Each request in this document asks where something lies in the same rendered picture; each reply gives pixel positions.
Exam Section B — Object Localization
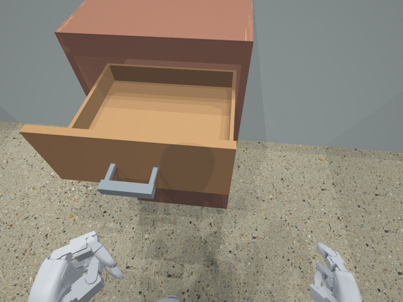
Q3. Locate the handle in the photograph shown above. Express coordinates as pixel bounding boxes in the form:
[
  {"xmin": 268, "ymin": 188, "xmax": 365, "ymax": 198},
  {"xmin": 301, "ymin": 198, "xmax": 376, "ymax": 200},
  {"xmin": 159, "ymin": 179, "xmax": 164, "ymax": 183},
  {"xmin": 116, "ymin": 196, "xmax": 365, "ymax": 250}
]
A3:
[{"xmin": 97, "ymin": 164, "xmax": 159, "ymax": 199}]

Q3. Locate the drawer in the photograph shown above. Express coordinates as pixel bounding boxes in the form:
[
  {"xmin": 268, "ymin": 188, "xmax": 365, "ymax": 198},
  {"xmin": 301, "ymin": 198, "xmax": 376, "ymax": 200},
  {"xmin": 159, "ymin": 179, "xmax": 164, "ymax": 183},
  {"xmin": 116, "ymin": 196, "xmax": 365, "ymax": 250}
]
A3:
[{"xmin": 19, "ymin": 64, "xmax": 237, "ymax": 195}]

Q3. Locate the robot right hand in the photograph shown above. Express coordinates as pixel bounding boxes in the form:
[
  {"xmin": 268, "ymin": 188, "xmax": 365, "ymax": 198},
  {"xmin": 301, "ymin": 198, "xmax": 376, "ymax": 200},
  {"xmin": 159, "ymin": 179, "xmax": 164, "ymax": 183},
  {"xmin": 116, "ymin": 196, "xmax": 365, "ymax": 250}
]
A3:
[{"xmin": 310, "ymin": 242, "xmax": 362, "ymax": 302}]

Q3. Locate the cabinet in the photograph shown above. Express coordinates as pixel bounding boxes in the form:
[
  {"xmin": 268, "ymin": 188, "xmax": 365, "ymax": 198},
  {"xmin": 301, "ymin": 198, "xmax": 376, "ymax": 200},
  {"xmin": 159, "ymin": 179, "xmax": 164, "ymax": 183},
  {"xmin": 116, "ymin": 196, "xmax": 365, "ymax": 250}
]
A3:
[{"xmin": 54, "ymin": 0, "xmax": 254, "ymax": 209}]

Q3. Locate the robot left hand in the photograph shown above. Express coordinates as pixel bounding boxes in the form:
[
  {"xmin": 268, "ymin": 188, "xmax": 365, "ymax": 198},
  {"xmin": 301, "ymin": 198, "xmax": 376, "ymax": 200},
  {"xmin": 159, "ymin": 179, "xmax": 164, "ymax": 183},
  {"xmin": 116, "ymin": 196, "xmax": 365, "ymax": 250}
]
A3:
[{"xmin": 28, "ymin": 231, "xmax": 124, "ymax": 302}]

